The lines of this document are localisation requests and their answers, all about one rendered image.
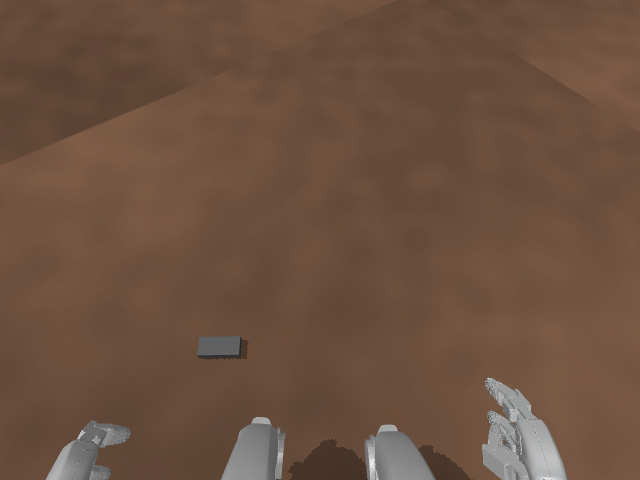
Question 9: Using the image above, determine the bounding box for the small box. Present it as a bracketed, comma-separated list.
[197, 336, 242, 358]

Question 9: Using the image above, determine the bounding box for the right robot hand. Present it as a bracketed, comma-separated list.
[482, 378, 567, 480]

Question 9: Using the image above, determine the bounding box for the left robot hand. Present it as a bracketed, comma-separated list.
[46, 420, 131, 480]

